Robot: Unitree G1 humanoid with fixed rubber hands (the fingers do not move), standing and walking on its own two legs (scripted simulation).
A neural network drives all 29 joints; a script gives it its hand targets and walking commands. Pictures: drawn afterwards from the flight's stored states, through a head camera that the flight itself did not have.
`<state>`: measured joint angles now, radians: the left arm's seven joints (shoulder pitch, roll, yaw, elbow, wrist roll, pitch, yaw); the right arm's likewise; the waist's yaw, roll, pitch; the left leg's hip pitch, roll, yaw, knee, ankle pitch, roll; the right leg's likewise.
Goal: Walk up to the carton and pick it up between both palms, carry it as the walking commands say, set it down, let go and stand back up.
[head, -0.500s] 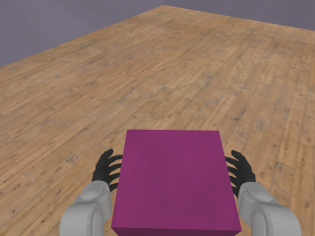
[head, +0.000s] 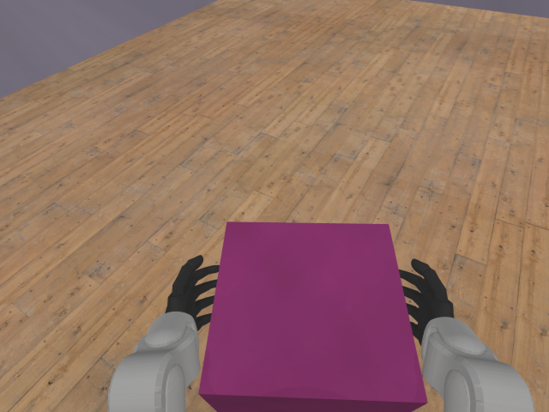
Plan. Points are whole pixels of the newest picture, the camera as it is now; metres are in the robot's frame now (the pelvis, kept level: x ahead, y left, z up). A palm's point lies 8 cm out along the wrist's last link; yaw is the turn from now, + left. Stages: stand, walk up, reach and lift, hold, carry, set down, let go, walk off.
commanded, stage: carry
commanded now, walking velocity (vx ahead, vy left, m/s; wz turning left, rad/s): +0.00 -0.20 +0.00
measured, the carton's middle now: (304, 333) +0.25 -0.01 +0.01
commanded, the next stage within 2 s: none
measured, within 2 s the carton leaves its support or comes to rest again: neither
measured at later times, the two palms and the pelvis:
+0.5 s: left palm (305, 339) +0.21 +0.00 +0.10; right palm out of the picture +0.20 -0.30 +0.09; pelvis -0.03 -0.14 +0.00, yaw -1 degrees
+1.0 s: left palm (435, 367) +0.17 -0.13 +0.11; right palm out of the picture +0.16 -0.43 +0.12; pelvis -0.07 -0.28 +0.01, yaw -1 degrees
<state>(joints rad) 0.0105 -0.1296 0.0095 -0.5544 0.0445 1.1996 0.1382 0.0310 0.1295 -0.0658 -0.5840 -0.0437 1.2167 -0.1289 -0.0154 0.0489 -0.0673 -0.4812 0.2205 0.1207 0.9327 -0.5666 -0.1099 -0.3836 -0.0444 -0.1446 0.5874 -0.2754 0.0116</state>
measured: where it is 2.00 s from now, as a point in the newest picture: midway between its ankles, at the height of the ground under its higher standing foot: outside the picture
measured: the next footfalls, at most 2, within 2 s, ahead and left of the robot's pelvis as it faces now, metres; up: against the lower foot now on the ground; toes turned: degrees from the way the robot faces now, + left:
left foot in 0.10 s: +0.04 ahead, +0.08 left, +0.00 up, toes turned +14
right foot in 0.42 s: +0.03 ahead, -0.26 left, +0.00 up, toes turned -8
